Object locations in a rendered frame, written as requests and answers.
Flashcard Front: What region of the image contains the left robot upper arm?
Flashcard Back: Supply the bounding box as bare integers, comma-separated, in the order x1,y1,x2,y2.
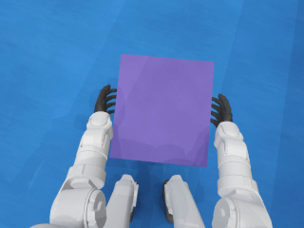
29,187,107,228

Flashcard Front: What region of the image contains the left robot hand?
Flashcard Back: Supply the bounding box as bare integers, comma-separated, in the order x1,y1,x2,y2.
94,85,117,115

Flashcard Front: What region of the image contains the right robot hand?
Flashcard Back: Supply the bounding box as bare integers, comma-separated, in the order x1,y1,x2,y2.
210,94,233,128

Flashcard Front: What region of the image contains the right robot forearm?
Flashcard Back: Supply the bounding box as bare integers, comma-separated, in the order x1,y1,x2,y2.
214,121,273,228

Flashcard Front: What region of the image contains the right robot upper arm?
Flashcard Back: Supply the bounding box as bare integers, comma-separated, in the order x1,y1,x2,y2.
212,197,273,228

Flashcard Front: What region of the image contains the robot left foot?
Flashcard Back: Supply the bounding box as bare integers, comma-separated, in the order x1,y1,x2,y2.
129,207,134,222

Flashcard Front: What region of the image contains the robot left thigh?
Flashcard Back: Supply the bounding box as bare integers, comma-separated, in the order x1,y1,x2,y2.
103,179,139,228

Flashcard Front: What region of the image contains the left robot forearm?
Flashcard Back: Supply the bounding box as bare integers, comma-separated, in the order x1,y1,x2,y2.
49,111,113,223

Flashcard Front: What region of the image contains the carton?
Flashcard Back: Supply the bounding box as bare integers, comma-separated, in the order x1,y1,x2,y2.
109,53,215,168

